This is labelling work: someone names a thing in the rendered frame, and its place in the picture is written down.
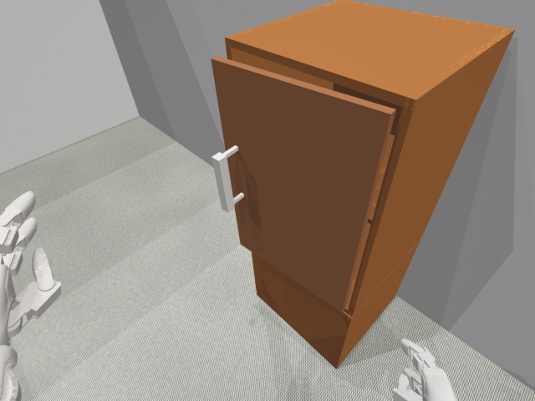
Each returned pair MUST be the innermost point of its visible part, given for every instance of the robot left forearm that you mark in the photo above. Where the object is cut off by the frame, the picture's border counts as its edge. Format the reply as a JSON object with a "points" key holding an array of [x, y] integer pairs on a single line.
{"points": [[10, 389]]}

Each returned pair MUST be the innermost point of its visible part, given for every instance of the handle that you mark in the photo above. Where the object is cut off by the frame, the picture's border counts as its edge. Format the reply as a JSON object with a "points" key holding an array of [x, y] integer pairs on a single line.
{"points": [[222, 175]]}

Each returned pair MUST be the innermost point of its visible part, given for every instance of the robot left hand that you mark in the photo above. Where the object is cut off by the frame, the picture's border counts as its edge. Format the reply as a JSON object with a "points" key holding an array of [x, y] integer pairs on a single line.
{"points": [[36, 297]]}

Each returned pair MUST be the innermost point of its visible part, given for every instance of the robot right hand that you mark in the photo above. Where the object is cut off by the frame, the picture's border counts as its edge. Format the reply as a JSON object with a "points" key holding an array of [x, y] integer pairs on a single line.
{"points": [[432, 385]]}

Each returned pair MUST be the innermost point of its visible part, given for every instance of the cupboard door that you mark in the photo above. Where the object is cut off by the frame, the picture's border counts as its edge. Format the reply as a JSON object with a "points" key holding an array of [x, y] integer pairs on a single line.
{"points": [[308, 163]]}

